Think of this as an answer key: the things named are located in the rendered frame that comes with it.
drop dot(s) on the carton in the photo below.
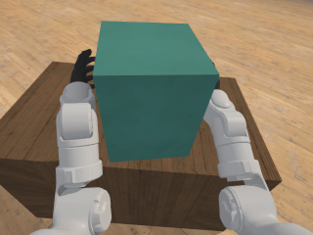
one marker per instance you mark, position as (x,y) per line
(153,83)

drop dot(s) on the robot right hand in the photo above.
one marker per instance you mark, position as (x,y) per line
(217,86)

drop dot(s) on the pedestal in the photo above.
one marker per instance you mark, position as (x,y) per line
(180,192)

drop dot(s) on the robot left forearm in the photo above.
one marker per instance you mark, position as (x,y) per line
(77,139)

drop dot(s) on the robot left upper arm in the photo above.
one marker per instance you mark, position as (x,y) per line
(80,211)

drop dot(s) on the robot right forearm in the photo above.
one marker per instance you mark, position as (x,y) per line
(231,140)

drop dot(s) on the robot right upper arm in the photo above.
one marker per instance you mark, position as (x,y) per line
(249,210)

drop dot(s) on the robot left hand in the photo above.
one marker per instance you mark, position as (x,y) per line
(80,70)

